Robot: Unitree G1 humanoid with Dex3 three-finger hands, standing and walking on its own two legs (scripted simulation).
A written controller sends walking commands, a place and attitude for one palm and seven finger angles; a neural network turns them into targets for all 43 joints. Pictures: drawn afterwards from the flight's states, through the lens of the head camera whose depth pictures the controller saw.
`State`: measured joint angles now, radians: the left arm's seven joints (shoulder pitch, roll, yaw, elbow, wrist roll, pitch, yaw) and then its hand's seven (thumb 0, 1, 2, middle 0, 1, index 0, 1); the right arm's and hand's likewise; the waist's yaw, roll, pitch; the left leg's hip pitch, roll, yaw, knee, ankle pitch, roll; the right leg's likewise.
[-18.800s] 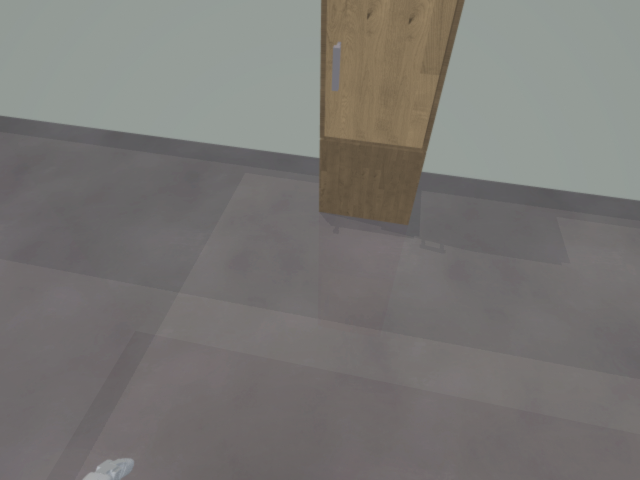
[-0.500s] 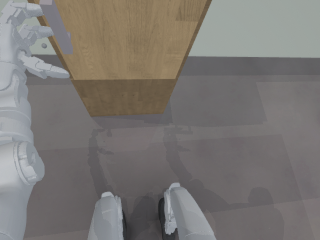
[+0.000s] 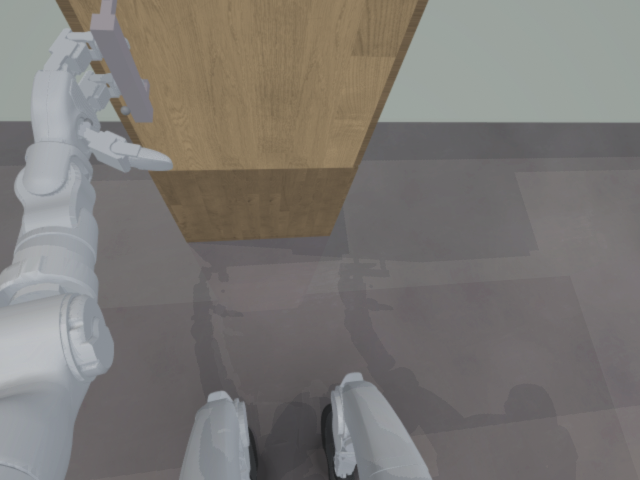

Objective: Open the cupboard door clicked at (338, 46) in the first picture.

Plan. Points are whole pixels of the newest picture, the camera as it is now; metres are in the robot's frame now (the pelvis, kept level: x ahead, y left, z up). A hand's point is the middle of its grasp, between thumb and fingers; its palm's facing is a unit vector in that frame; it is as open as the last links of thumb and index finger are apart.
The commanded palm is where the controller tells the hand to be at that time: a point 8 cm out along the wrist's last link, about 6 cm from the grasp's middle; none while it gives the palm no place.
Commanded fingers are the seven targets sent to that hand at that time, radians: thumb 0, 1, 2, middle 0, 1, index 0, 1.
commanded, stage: slide the fingers in behind the handle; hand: left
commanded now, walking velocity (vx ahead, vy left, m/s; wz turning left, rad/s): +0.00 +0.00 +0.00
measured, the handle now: (127, 62) +0.60 +0.17 +0.06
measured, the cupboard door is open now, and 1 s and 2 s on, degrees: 0 0 18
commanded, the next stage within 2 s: close the thumb around the handle in 0.56 s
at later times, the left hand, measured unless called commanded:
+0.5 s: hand (139, 109) +0.53 +0.16 +0.05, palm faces -0.01 -1.00 -0.03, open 14.0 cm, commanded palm +0.51 +0.20 +0.05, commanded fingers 0.00 -0.50 0.30 -0.30 -1.20 -0.30 -1.20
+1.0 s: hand (138, 111) +0.54 +0.16 +0.04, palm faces -0.01 -1.00 -0.01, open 10.7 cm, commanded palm +0.52 +0.20 +0.05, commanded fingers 0.00 0.51 0.73 -0.37 -1.31 -0.37 -1.31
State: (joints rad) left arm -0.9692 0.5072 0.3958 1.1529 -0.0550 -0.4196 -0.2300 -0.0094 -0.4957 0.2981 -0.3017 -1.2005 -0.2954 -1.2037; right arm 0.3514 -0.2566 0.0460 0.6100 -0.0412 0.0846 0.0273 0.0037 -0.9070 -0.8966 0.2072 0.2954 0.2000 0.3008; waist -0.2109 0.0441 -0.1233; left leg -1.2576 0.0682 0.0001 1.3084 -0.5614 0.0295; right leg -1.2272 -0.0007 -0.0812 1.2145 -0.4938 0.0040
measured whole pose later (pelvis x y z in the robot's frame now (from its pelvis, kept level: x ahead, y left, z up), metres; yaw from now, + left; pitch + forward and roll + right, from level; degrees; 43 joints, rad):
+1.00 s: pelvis +0.00 +0.00 +0.00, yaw +0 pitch +29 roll -4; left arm -0.99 0.49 0.39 1.20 -0.04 -0.45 -0.19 -0.01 0.00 0.51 -0.34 -1.25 -0.33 -1.26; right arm 0.34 -0.26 0.05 0.61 -0.04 0.09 0.03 0.00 -0.91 -0.90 0.21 0.30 0.20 0.30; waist -0.22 0.04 -0.12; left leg -1.26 0.07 0.00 1.31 -0.56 0.03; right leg -1.23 0.00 -0.08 1.22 -0.50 0.00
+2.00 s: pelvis +0.03 +0.00 +0.03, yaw +0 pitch +25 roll -2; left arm -0.43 0.14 0.18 0.66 -0.14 -0.46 0.02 0.02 0.71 0.75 -0.29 -1.31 -0.33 -1.31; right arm 0.32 -0.23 -0.01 0.55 -0.02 0.09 0.07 0.01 -0.91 -0.90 0.21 0.30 0.20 0.30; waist -0.11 0.03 -0.17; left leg -1.04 0.06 0.04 1.17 -0.56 0.02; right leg -1.05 0.00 -0.04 1.12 -0.50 0.00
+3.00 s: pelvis +0.01 -0.07 +0.02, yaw +6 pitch +19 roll +3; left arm -0.03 -0.11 -0.21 0.35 0.09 -0.42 0.57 0.01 0.19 0.59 -0.35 -1.26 -0.36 -1.28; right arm 0.17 -0.19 -0.02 0.61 -0.09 -0.07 0.02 0.01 -0.91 -0.90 0.20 0.30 0.20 0.30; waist -0.02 0.04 -0.17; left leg -0.99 0.02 -0.04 1.16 -0.51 -0.05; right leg -1.00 -0.03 -0.11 1.21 -0.55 -0.10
